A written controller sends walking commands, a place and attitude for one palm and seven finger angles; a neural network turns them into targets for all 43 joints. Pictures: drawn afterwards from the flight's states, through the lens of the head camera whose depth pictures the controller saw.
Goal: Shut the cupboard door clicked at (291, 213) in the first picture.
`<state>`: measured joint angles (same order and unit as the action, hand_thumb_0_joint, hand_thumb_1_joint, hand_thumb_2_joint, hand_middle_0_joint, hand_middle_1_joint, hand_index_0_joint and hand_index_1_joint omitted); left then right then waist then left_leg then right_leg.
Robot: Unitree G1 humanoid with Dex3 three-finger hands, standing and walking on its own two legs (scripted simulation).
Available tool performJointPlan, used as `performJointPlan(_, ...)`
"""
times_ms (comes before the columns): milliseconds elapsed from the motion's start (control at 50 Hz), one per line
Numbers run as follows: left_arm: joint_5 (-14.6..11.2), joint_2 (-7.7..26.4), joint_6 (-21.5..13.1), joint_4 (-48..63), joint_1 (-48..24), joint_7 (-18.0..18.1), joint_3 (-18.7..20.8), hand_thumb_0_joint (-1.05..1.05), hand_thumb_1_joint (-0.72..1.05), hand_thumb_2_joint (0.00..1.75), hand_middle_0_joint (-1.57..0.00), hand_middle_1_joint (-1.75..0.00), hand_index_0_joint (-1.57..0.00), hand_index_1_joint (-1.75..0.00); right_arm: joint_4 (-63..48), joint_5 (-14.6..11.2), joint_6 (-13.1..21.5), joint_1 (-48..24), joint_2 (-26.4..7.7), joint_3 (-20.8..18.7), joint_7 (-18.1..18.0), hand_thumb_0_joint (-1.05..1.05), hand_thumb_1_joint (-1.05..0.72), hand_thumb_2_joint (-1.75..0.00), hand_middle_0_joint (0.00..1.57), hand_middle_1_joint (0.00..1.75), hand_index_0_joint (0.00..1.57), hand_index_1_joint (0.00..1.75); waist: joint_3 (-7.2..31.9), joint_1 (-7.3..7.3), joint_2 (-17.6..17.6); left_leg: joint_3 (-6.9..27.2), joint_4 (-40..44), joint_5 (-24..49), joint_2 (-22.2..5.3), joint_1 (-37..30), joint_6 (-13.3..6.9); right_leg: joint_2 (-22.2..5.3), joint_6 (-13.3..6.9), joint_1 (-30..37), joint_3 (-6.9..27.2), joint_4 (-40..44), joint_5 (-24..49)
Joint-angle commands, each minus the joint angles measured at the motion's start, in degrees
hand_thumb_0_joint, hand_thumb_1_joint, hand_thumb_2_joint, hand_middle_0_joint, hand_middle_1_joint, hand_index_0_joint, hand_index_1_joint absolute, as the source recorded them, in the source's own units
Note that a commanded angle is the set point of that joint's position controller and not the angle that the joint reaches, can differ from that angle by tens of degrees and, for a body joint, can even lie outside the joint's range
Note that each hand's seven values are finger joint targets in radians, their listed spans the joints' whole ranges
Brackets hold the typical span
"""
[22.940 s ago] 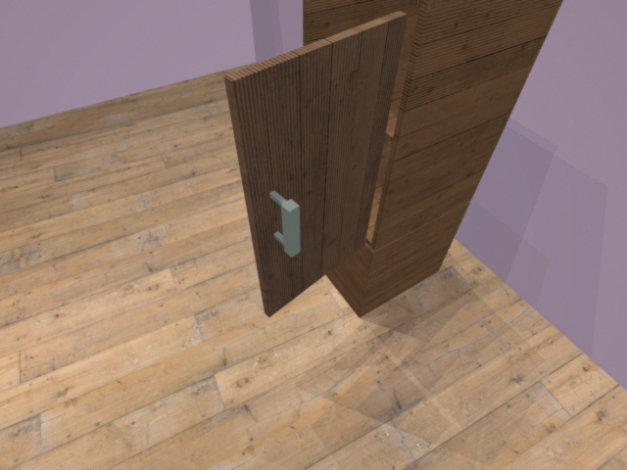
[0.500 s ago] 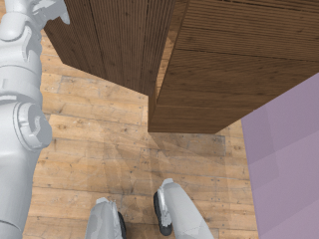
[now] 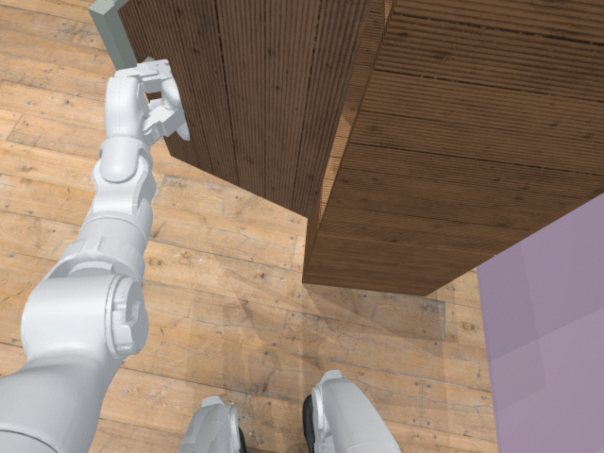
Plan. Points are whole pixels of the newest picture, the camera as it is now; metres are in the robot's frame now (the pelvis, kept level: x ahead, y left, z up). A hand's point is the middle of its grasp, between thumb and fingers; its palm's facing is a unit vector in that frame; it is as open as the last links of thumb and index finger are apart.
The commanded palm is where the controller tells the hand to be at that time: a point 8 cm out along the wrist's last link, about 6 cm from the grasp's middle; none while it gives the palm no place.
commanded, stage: pull the fist back off the door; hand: left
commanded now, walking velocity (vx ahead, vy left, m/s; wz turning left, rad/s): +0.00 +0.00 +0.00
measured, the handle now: (128, 41) +0.66 +0.16 +0.07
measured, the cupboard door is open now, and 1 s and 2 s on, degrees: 70 70 70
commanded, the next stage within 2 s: draw the hand back to the body in 0.28 s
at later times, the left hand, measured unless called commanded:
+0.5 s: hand (173, 135) +0.49 +0.10 +0.08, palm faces -0.05 -1.00 -0.02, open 3.1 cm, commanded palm +0.44 +0.15 +0.09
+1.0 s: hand (54, 227) +0.35 +0.17 +0.16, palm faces +0.02 -0.99 -0.14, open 3.1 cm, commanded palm +0.31 +0.23 +0.17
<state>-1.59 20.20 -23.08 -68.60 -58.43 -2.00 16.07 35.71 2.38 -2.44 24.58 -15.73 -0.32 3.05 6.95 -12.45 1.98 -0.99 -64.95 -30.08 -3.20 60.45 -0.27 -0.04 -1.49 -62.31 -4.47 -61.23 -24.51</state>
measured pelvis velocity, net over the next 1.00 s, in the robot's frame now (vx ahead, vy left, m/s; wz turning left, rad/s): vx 0.02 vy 0.01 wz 0.02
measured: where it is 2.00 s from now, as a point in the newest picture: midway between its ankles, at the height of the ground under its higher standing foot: outside the picture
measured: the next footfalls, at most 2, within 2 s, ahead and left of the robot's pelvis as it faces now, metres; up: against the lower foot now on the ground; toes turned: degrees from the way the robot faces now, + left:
none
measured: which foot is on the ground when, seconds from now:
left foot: down 0.00-1.00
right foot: down 0.00-1.00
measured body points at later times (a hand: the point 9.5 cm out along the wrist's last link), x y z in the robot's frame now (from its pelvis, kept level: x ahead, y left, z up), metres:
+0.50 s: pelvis +0.00 +0.01 +0.01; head +0.12 +0.01 +0.44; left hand +0.49 +0.15 +0.08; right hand +0.04 -0.25 -0.12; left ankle +0.00 +0.12 -0.65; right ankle +0.03 -0.11 -0.65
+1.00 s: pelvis +0.02 +0.01 +0.07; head +0.04 +0.00 +0.52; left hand +0.34 +0.22 +0.17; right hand +0.18 -0.24 -0.02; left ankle +0.00 +0.11 -0.65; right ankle +0.03 -0.11 -0.65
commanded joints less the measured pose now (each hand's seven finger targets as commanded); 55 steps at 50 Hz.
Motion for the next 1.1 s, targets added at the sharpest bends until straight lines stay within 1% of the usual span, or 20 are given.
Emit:
performJointPlan(0, -0.60, 5.97, -6.21, 16.94, -25.59, 1.02, -1.46, 0.00, 0.90, 0.90, -1.30, -1.50, -1.30, -1.50, -2.30, -0.23, 0.25, 8.68, -8.35, -3.51, -0.57, 0.00, -0.90, -0.90, 0.20, 0.30, 0.20, 0.30, 31.60, -0.51, 6.46, 2.70, 5.87, 22.31, 2.55, -19.96, -0.72, 0.99, 0.64, 18.08, 3.50, 5.92, 20.27)
performJointPlan(160, -0.51, 5.51, -7.73, 19.70, -17.12, 2.37, -1.07, 0.00, 0.90, 0.90, -1.30, -1.50, -1.30, -1.50, -3.17, -0.82, -0.35, 5.95, -7.85, -3.65, -1.04, 0.00, -0.90, -0.90, 0.20, 0.30, 0.20, 0.30, 31.52, 2.15, 3.24, 2.22, 7.51, 24.10, 2.72, -20.40, -0.54, 0.88, 0.68, 23.04, 3.47, 5.71, 23.26)
performJointPlan(180, -0.97, 3.49, -7.51, 19.42, -14.87, 2.08, -2.02, 0.00, 0.90, 0.90, -1.30, -1.50, -1.30, -1.50, -3.39, -0.92, -0.32, 5.36, -7.60, -3.71, -0.99, 0.00, -0.90, -0.90, 0.20, 0.30, 0.20, 0.30, 30.77, 2.19, 2.18, 1.91, 7.59, 23.84, 2.73, -20.26, -0.59, 0.91, 0.78, 23.18, 3.40, 6.10, 23.22)
performJointPlan(220, -0.92, 3.89, -7.40, 18.70, -17.30, 1.90, -2.54, 0.00, 0.90, 0.90, -1.30, -1.50, -1.30, -1.50, -2.85, -1.08, -0.46, 4.97, -7.61, -3.63, -1.36, 0.00, -0.90, -0.90, 0.20, 0.30, 0.20, 0.30, 27.35, 0.94, -0.34, 1.73, 7.99, 20.73, 2.74, -17.62, -0.80, 0.85, 1.05, 23.53, 3.72, 6.84, 21.83)
performJointPlan(260, -1.16, 2.35, -7.80, 19.45, -19.52, 1.67, -3.93, 0.00, 0.90, 0.90, -1.30, -1.50, -1.30, -1.50, -2.64, -1.08, -0.14, 4.55, -7.49, -3.56, -1.58, 0.00, -0.90, -0.90, 0.20, 0.30, 0.20, 0.30, 27.34, 0.65, 1.61, 2.10, 7.97, 21.16, 2.71, -19.33, -0.71, 0.82, 0.92, 21.59, 3.48, 6.54, 21.36)
performJointPlan(320, -1.49, 2.08, -8.00, 17.60, -18.92, 1.35, -3.69, 0.00, 0.90, 0.90, -1.30, -1.50, -1.30, -1.50, -2.17, -0.97, 0.12, 4.24, -7.54, -3.52, -1.75, 0.00, -0.90, -0.90, 0.20, 0.30, 0.20, 0.30, 26.81, 0.66, 0.23, 2.49, 7.88, 20.58, 2.74, -19.10, -0.64, 0.80, 0.83, 20.81, 3.26, 6.42, 20.16)
performJointPlan(360, -1.65, -0.80, -8.30, 17.22, -19.14, 1.01, -5.83, 0.00, 0.90, 0.90, -1.30, -1.50, -1.30, -1.50, -1.78, -0.92, 0.36, 3.99, -7.44, -3.63, -1.65, 0.00, -0.90, -0.90, 0.20, 0.30, 0.20, 0.30, 26.78, 0.37, 2.52, 3.07, 7.66, 22.62, 2.44, -22.12, -0.32, 0.70, 0.66, 17.43, 2.56, 5.99, 19.77)
performJointPlan(380, -1.79, -1.17, -8.15, 16.22, -17.81, 0.86, -5.89, 0.00, 0.90, 0.90, -1.30, -1.50, -1.30, -1.50, -1.78, -0.92, 0.38, 3.94, -7.49, -3.63, -1.58, 0.00, -0.90, -0.90, 0.20, 0.30, 0.20, 0.30, 26.64, 0.72, 1.96, 3.07, 7.57, 22.59, 2.45, -21.92, -0.28, 0.76, 0.62, 17.36, 2.55, 6.03, 19.46)
performJointPlan(400, -2.05, 1.75, -8.21, 18.02, -15.24, 0.86, -3.17, 0.00, 0.90, 0.90, -1.30, -1.50, -1.30, -1.50, -2.33, -1.03, 0.24, 3.94, -7.85, -3.80, -1.52, 0.00, -0.90, -0.90, 0.20, 0.30, 0.20, 0.30, 28.95, 2.51, 1.94, 2.92, 8.13, 23.30, 2.47, -22.70, -0.20, 0.76, 0.47, 19.60, 2.67, 6.02, 19.98)
performJointPlan(460, -3.30, 4.24, -7.06, 26.63, -4.52, 0.07, -0.86, 0.00, 0.90, 0.90, -1.30, -1.50, -1.30, -1.50, -5.38, -1.86, -0.11, 2.92, -7.45, -3.72, -1.28, 0.00, -0.90, -0.90, 0.20, 0.30, 0.20, 0.30, 35.76, 6.93, 3.57, 1.98, 10.29, 29.97, 2.60, -26.83, 0.02, 0.85, 0.29, 27.77, 2.95, 6.58, 25.87)
performJointPlan(540, -5.28, 3.90, -2.86, 36.77, 8.16, -0.96, -1.62, 0.00, 0.90, 0.90, -1.30, -1.50, -1.30, -1.50, -8.88, -3.40, -0.81, 1.15, -6.82, -3.40, -1.94, 0.00, -0.90, -0.90, 0.20, 0.30, 0.20, 0.30, 29.35, 8.29, -3.83, 0.05, 15.31, 26.53, 2.99, -23.20, -0.97, 1.20, 0.72, 38.43, 3.36, 11.32, 28.87)
performJointPlan(600, -6.61, 3.03, -1.22, 43.55, 8.92, -1.37, -3.16, 0.00, 0.90, 0.90, -1.30, -1.50, -1.30, -1.50, -9.34, -4.31, -0.60, -1.10, -6.59, -3.24, -3.12, 0.00, -0.90, -0.90, 0.20, 0.30, 0.20, 0.30, 23.09, 7.64, -4.82, -0.52, 18.87, 20.92, 3.05, -24.52, -1.28, 1.14, 1.02, 39.63, 3.35, 15.28, 24.95)
performJointPlan(640, -7.42, 1.32, -1.27, 48.80, 9.63, -1.85, -5.49, 0.00, 0.90, 0.90, -1.30, -1.50, -1.30, -1.50, -9.61, -4.67, 0.28, -2.66, -6.30, -2.95, -3.84, 0.00, -0.90, -0.90, 0.20, 0.30, 0.20, 0.30, 21.59, 7.33, -1.02, -0.53, 20.47, 19.79, 3.12, -28.12, -1.31, 1.11, 0.87, 39.31, 3.20, 16.88, 22.74)
performJointPlan(700, -8.41, 0.12, -0.63, 49.72, 15.56, -3.55, -7.17, 0.00, 0.90, 0.90, -1.30, -1.50, -1.30, -1.50, -9.07, -5.12, 1.62, -4.79, -6.09, -2.58, -4.48, 0.00, -0.90, -0.90, 0.20, 0.30, 0.20, 0.30, 16.99, 7.57, -1.47, -0.47, 22.92, 16.66, 3.05, -29.98, -1.32, 1.02, 0.87, 39.10, 2.93, 19.59, 19.03)
performJointPlan(740, -8.78, -0.31, 0.63, 50.70, 18.62, -5.10, -8.53, 0.00, 0.90, 0.90, -1.30, -1.50, -1.30, -1.50, -9.20, -5.51, 2.34, -5.87, -6.19, -2.31, -4.74, 0.00, -0.90, -0.90, 0.20, 0.30, 0.20, 0.30, 14.32, 7.84, 1.20, -0.07, 24.55, 16.28, 3.01, -32.18, -1.26, 0.91, 0.47, 38.70, 2.54, 20.73, 17.64)
performJointPlan(880, -12.47, 2.56, 5.95, 62.14, 33.46, -8.41, -5.05, 0.00, 0.90, 0.90, -1.16, -1.35, -1.16, -1.35, -12.23, -6.31, 4.37, -11.39, -5.81, -1.34, -5.23, 0.00, -0.90, -0.90, 0.20, 0.30, 0.20, 0.30, 12.47, 11.44, -1.12, 0.36, 28.68, 20.91, 3.02, -36.44, -1.16, 0.28, 0.35, 45.62, 1.77, 22.94, 21.80)
performJointPlan(900, -6.46, 5.14, 8.36, 67.11, 34.74, -3.23, -7.95, 0.00, 0.90, 0.90, -1.13, -1.32, -1.13, -1.32, -12.87, -6.02, 3.19, -15.06, -4.08, -1.79, -6.65, 0.00, -0.90, -0.90, 0.20, 0.30, 0.20, 0.30, 13.26, 12.97, -2.61, -0.13, 31.41, 21.54, 3.37, -38.77, -1.27, -1.33, 0.35, 49.45, 4.60, 26.58, 20.03)
performJointPlan(920, -5.88, 3.61, 10.45, 69.46, 37.21, -0.42, -7.79, 0.00, 0.90, 0.90, -1.11, -1.29, -1.11, -1.29, -13.38, -5.82, 2.89, -15.40, -3.69, -1.56, -7.46, 0.00, -0.90, -0.90, 0.20, 0.30, 0.20, 0.30, 11.03, 12.18, -2.87, -0.17, 32.67, 21.71, 3.10, -39.97, -1.30, -1.37, 0.55, 49.65, 4.16, 28.05, 19.80)
performJointPlan(1000, -3.77, 3.36, 15.54, 74.19, 41.95, 4.52, -8.24, 0.00, 0.90, 0.90, -1.00, -1.17, -1.00, -1.17, -12.09, -5.36, 2.65, -17.48, -3.24, -0.29, -9.15, 0.00, -0.90, -0.90, 0.20, 0.30, 0.20, 0.30, 4.26, 12.27, -2.39, 0.22, 37.23, 22.34, 2.71, -44.72, -1.38, -1.22, 0.57, 51.46, 3.14, 32.38, 19.67)
performJointPlan(1080, -2.87, 3.96, 17.71, 80.97, 46.48, 6.38, -7.15, 0.00, 0.90, 0.90, -0.89, -1.05, -0.89, -1.05, -11.69, -4.67, 3.67, -18.70, -2.79, 0.54, -9.63, 0.00, -0.90, -0.90, 0.20, 0.30, 0.20, 0.30, 4.36, 12.98, 0.56, 0.36, 40.47, 26.89, 2.58, -50.79, -1.34, -1.16, 0.37, 55.56, 2.55, 35.18, 22.80)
